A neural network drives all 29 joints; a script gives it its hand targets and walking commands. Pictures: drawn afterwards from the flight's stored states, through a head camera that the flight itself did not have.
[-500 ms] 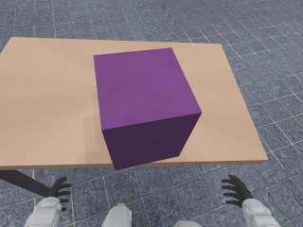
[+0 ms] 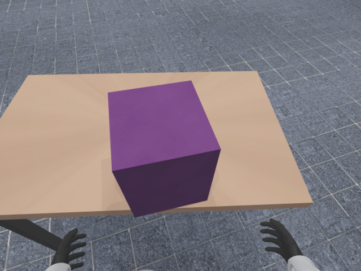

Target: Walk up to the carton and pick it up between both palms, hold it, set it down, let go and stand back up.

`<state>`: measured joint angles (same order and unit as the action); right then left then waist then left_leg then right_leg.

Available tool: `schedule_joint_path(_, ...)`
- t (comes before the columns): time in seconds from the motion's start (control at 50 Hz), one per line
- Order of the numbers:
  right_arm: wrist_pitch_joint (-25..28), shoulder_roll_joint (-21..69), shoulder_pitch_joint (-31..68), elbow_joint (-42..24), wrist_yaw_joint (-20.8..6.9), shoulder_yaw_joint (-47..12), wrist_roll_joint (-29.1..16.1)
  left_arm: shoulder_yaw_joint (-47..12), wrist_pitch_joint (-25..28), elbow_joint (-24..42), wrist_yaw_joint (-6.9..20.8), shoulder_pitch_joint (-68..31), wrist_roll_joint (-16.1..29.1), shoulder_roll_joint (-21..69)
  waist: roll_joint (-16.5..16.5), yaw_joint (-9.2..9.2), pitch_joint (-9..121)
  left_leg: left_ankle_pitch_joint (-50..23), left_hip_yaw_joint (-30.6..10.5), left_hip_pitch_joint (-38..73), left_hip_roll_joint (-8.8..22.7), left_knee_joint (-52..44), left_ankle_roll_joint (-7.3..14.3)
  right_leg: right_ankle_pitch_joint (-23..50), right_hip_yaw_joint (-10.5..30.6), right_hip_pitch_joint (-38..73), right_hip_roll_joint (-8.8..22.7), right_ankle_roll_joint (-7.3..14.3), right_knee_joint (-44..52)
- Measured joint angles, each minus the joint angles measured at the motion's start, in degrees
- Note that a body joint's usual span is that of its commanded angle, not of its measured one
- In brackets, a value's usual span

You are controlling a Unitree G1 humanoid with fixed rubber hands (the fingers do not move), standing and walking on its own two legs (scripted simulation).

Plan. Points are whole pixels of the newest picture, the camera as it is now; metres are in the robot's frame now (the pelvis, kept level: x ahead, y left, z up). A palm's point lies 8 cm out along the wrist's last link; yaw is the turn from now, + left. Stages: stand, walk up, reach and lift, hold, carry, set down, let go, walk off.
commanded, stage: reach and lift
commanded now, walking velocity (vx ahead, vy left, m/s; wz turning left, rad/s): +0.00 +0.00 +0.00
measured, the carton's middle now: (162, 151) +0.38 +0.08 +0.01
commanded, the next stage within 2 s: none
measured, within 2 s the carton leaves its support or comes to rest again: neither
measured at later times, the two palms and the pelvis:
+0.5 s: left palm (78, 244) +0.17 +0.26 -0.05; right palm (290, 239) +0.20 -0.22 -0.05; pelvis +0.02 +0.01 +0.01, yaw -1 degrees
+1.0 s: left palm (82, 257) +0.14 +0.23 -0.03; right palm (290, 250) +0.17 -0.20 -0.03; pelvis +0.01 +0.00 +0.00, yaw -1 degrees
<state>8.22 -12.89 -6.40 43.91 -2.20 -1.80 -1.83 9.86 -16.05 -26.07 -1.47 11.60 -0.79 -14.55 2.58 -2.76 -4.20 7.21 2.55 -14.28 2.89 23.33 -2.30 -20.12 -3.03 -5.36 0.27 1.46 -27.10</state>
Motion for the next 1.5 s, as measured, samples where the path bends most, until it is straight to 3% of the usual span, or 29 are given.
schedule_joint_path(0.24,3.0,-0.4,-1.9,-1.1,-0.3,-0.5,-1.2,-1.3,5.6,0.5,-0.4,0.5,0.2,5.0,-1.0,0.57,0.7,0.3,1.7,4.8,-0.4,-3.1,0.6,1.7,1.5,5.3,0.5,-0.8,5.5)
schedule_joint_path(0.42,6.8,-3.0,-3.1,-2.8,-2.2,-2.5,-6.7,-2.5,11.3,3.2,-2.1,3.0,0.7,5.7,0.1,-0.07,1.7,0.1,1.8,4.0,-0.1,-4.1,0.4,3.0,1.6,5.3,0.1,-0.7,8.6)
schedule_joint_path(0.56,11.2,-2.8,-3.8,-3.8,-2.3,-4.4,-8.9,-3.2,17.1,5.3,-1.7,5.7,1.1,5.9,0.0,-0.27,2.4,-0.6,1.0,3.6,0.0,-5.2,0.2,4.0,0.8,5.7,-0.2,-0.4,10.7)
schedule_joint_path(0.86,15.6,0.1,-8.7,-8.3,-1.8,-5.4,-9.6,-6.5,27.8,5.2,-2.0,10.2,5.3,6.4,-1.0,-0.49,4.5,-0.9,1.1,2.8,0.4,-4.3,-0.1,2.8,1.0,3.5,-0.5,0.1,7.1)
schedule_joint_path(1.02,15.6,0.0,-11.2,-12.9,-1.7,-5.5,-11.1,-7.6,30.1,5.8,-3.4,10.2,7.1,5.8,0.3,-1.25,4.9,-1.0,1.0,1.5,0.9,-3.0,-0.4,2.0,1.1,1.4,-0.9,0.5,4.0)
schedule_joint_path(1.22,12.8,1.3,-9.4,-18.9,-1.1,-5.7,-12.9,-9.3,29.3,9.4,-5.6,8.0,8.6,4.9,1.5,-1.49,4.9,-1.6,0.7,0.1,1.1,-2.3,-0.5,1.7,0.9,-0.6,-1.1,0.8,1.9)
schedule_joint_path(1.5,0.1,1.0,-2.7,-28.2,2.0,-3.5,-13.3,-8.2,14.3,20.1,-6.5,1.7,9.0,6.0,-0.4,-1.12,3.4,-3.2,1.4,1.5,0.9,-5.3,-0.1,3.6,1.6,0.4,-1.0,0.3,4.7)
